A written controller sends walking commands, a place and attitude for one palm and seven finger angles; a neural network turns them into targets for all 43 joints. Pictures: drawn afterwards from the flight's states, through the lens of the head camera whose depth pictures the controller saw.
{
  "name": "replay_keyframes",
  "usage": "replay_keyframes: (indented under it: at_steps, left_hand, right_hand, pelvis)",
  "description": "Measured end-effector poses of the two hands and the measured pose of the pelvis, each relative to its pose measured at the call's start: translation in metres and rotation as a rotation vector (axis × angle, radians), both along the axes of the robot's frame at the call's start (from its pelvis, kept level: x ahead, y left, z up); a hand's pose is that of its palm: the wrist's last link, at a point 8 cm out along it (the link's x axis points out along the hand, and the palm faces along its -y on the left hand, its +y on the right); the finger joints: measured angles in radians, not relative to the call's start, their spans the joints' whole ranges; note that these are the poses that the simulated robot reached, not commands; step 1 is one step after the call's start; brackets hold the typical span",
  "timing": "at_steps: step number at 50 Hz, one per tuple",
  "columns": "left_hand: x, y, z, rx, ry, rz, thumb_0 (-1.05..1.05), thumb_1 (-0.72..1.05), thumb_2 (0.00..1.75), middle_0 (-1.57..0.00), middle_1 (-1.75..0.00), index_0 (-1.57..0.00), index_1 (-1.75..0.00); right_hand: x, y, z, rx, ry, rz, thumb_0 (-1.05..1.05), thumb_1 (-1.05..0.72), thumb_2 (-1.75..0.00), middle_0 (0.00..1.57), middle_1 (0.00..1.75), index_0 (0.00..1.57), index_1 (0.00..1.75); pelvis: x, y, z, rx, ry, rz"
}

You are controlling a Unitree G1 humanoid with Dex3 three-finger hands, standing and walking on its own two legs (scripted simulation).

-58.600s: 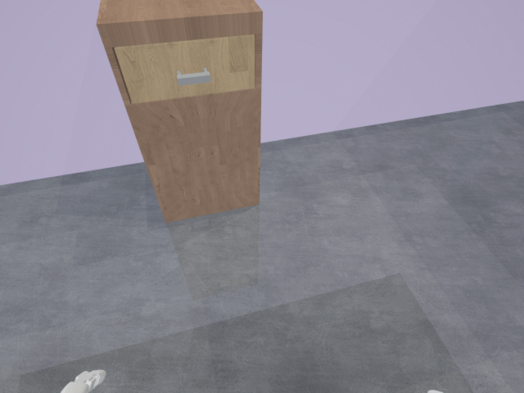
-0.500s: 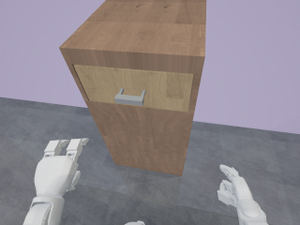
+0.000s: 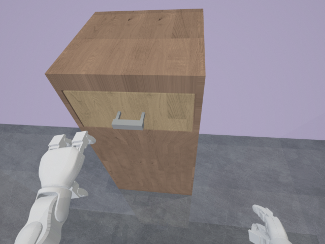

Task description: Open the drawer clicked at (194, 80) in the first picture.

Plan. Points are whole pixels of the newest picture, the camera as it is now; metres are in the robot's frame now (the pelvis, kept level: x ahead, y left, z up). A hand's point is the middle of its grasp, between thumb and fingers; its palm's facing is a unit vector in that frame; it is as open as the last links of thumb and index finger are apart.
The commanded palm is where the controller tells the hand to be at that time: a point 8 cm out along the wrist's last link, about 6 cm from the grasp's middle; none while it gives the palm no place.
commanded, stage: raise the hand with hooked fingers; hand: left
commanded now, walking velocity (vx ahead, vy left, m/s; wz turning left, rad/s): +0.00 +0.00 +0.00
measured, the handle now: (129, 119) +0.48 +0.17 -0.01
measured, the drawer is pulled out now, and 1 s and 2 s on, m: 0.00 0.00 0.00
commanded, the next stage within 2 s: move the hooked fingers above the handle in 0.74 s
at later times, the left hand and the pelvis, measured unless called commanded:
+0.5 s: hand (61, 150) +0.29 +0.27 +0.09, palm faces -0.02 -0.10 -1.00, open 13.8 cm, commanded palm +0.26 +0.28 +0.16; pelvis -0.02 +0.04 +0.01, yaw +1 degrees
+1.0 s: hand (62, 159) +0.27 +0.27 +0.08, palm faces +0.01 -0.10 -1.00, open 13.8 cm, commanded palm +0.26 +0.28 +0.15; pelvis -0.04 +0.05 +0.01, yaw +2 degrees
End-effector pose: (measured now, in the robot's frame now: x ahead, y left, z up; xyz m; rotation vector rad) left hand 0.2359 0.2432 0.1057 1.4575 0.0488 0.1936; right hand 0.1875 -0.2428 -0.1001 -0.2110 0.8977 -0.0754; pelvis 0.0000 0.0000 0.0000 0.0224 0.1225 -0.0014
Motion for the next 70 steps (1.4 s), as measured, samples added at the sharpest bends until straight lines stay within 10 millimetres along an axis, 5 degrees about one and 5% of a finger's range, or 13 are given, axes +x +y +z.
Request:
replay_keyframes:
  at_steps: [11,21,31,41,50,57,64,70]
  left_hand:
    - [0.022,0.005,0.035,0.041,-0.022,-0.09,0.0,-0.45,0.32,-0.31,-1.18,-0.32,-1.17]
    - [0.041,0.037,0.051,0.026,0.069,-0.036,0.0,-0.49,0.31,-0.31,-1.2,-0.32,-1.19]
    - [0.019,0.036,0.038,0.024,0.076,-0.195,0.0,-0.49,0.3,-0.32,-1.2,-0.32,-1.2]
    - [0.012,0.064,0.048,0.028,0.007,-0.069,0.0,-0.49,0.3,-0.31,-1.21,-0.32,-1.2]
    - [0.015,0.032,0.031,0.016,0.069,-0.197,0.0,-0.49,0.3,-0.32,-1.21,-0.32,-1.2]
    - [0.04,0.021,0.036,0.043,0.009,-0.19,0.0,-0.49,0.3,-0.32,-1.21,-0.32,-1.2]
    - [0.068,0.021,0.026,0.049,0.085,-0.111,0.0,-0.49,0.3,-0.31,-1.21,-0.32,-1.2]
    - [0.083,-0.001,0.014,0.03,0.131,-0.188,0.0,-0.49,0.3,-0.31,-1.21,-0.32,-1.2]
  right_hand:
    - [0.013,0.041,0.021,0.043,-0.065,0.04,0.01,-0.9,-0.9,0.2,0.3,0.2,0.29]
    - [-0.013,0.067,0.014,0.067,0.01,0.057,0.01,-0.9,-0.9,0.2,0.3,0.2,0.29]
    - [-0.047,0.062,0.004,0.023,0.095,0.037,0.01,-0.9,-0.9,0.2,0.3,0.2,0.29]
    - [-0.052,0.07,0.0,0.042,0.106,0.041,0.01,-0.9,-0.9,0.2,0.3,0.2,0.29]
    - [-0.043,0.075,0.01,0.029,0.044,0.064,0.01,-0.9,-0.9,0.2,0.3,0.2,0.29]
    - [-0.047,0.07,0.005,0.039,0.06,0.049,0.01,-0.9,-0.9,0.2,0.3,0.2,0.29]
    - [-0.063,0.053,-0.003,0.038,0.122,0.002,0.01,-0.9,-0.9,0.2,0.3,0.2,0.29]
    - [-0.074,0.031,-0.007,0.008,0.165,-0.048,0.01,-0.9,-0.9,0.2,0.3,0.2,0.29]
  pelvis:
    - [-0.005,0.014,0.007,-0.015,-0.06,0.003]
    - [-0.015,0.029,0.012,-0.026,-0.084,0.018]
    - [-0.022,0.043,0.013,-0.036,-0.079,0.015]
    - [-0.032,0.048,0.012,-0.037,-0.073,0.03]
    - [-0.036,0.046,0.011,-0.036,-0.084,0.036]
    - [-0.037,0.04,0.01,-0.03,-0.066,0.029]
    - [-0.03,0.032,0.01,-0.028,-0.04,0.021]
    - [-0.019,0.026,0.009,-0.025,-0.023,0.015]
